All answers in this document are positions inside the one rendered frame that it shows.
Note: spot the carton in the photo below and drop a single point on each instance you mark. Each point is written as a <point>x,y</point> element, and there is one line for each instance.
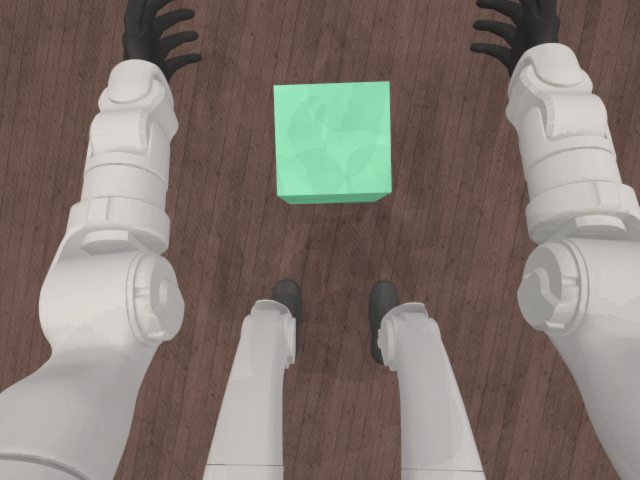
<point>333,142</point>

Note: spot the right robot shin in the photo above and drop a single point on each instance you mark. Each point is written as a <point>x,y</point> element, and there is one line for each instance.
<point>412,307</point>

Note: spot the robot right forearm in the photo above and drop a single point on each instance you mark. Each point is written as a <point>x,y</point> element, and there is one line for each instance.
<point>569,161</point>

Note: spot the robot right hand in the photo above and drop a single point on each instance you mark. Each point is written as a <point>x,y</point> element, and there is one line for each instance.
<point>536,21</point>

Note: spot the robot left forearm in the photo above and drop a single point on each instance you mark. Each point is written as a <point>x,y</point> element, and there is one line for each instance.
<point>122,207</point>

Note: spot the robot left upper arm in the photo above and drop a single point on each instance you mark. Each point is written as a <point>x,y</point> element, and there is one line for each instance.
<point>104,317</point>

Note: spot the robot right upper arm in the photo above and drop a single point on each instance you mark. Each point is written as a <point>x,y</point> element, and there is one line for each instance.
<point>585,295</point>

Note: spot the right robot foot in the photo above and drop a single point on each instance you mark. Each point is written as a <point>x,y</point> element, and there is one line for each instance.
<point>383,298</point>

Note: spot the robot left hand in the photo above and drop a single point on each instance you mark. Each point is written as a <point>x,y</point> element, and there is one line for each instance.
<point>143,31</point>

